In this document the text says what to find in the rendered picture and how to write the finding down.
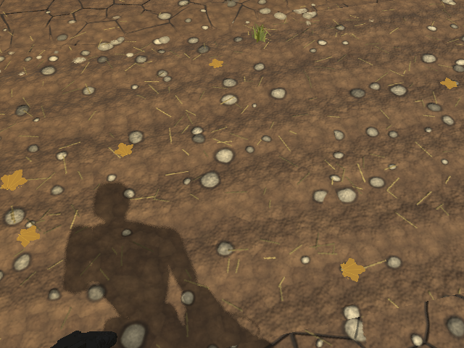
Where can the robot left hand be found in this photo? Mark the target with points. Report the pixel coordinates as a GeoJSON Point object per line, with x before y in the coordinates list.
{"type": "Point", "coordinates": [91, 339]}

